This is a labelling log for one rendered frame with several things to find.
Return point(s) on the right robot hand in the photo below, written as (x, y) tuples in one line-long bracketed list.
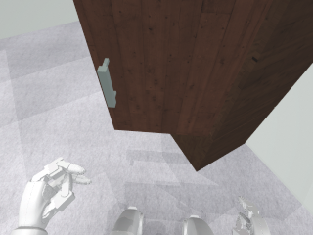
[(256, 225)]

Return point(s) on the cupboard door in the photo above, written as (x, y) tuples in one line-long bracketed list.
[(172, 63)]

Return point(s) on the robot left thigh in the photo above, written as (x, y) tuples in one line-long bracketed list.
[(130, 222)]

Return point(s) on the robot right thigh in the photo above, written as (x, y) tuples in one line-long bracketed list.
[(195, 226)]

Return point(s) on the handle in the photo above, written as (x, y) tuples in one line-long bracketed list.
[(106, 83)]

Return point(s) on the robot thigh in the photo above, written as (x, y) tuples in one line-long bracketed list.
[(195, 226), (130, 222)]

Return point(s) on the left robot hand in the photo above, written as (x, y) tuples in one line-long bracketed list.
[(34, 210)]

